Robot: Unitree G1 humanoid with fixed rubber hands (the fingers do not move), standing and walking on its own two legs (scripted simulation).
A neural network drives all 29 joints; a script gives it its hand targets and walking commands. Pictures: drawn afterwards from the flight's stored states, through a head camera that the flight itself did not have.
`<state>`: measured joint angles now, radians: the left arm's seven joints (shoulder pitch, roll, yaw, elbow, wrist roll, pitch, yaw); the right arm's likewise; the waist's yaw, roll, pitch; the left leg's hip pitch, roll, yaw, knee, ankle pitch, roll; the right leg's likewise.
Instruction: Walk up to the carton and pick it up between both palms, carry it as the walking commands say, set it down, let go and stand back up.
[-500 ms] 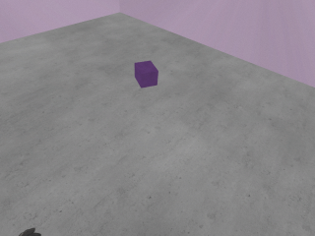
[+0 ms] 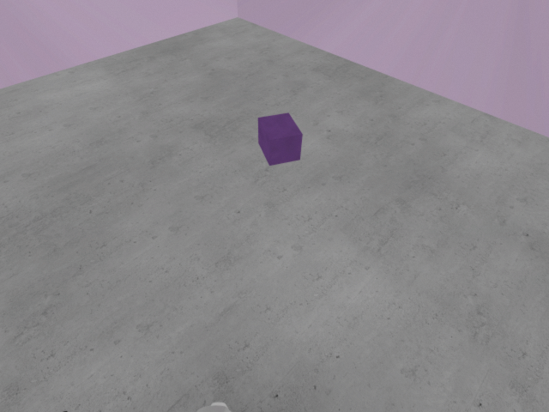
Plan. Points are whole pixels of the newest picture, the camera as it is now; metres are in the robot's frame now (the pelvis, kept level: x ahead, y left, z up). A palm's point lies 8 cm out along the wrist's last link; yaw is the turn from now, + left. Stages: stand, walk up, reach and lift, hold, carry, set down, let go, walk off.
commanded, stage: walk up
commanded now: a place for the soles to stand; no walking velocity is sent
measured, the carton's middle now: (279, 138) +1.65 -0.02 -0.66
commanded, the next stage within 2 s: none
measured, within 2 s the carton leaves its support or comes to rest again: neither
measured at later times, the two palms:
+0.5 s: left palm (99, 317) +0.30 +0.30 -0.07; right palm (465, 335) +0.28 -0.33 -0.10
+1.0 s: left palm (118, 233) +0.48 +0.33 -0.07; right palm (430, 244) +0.46 -0.31 -0.07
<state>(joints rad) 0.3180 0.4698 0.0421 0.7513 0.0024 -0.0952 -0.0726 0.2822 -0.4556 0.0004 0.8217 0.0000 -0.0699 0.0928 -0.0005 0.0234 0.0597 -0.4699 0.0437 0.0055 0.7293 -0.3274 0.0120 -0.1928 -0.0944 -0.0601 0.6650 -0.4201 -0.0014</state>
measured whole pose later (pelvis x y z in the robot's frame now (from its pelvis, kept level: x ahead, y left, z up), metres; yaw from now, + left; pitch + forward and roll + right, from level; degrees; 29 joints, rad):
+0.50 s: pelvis +0.21 -0.02 +0.00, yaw +1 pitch -3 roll +0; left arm 0.28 0.45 0.04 0.75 0.00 -0.10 -0.07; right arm 0.28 -0.44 0.00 0.82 0.00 -0.08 0.06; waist 0.00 0.02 0.06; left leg -0.35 0.04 0.02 1.01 -0.44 0.01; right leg -0.39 -0.07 -0.06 0.69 -0.25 -0.01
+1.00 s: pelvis +0.39 +0.01 +0.01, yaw +1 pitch +0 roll +0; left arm 0.29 0.46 0.04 0.75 0.00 -0.07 -0.07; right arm 0.33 -0.44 0.00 0.82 0.00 -0.09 0.04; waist 0.00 -0.03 0.04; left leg -0.24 0.03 0.03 0.56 -0.31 0.02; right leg -0.55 -0.07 -0.05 0.86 -0.33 -0.01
